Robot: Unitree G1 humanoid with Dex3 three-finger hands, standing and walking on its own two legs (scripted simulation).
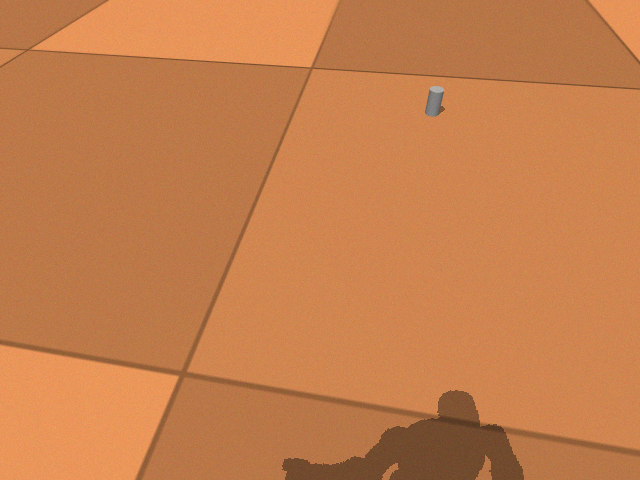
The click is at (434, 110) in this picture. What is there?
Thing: squat round
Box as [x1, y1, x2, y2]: [425, 86, 443, 116]
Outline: 439,86 432,86 429,90 425,113 431,116 438,114 443,93 443,88
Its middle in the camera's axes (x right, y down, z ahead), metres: +0.68 -0.83 +2.31
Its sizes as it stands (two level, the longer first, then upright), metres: 0.082 0.082 0.151
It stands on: the floor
